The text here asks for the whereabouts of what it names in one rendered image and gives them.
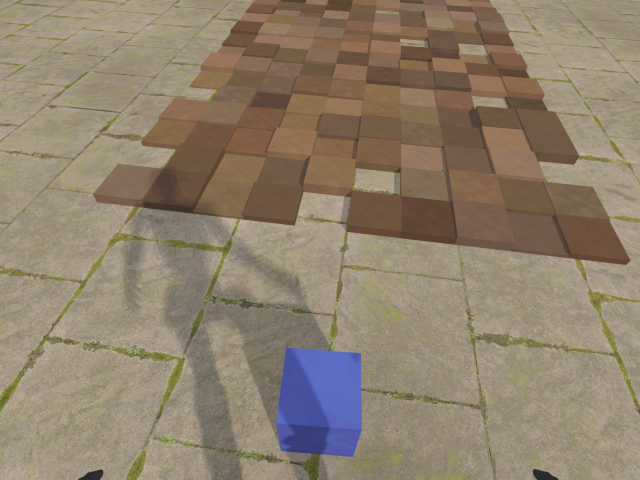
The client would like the carton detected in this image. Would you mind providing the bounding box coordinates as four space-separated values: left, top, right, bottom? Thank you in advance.
276 348 362 457

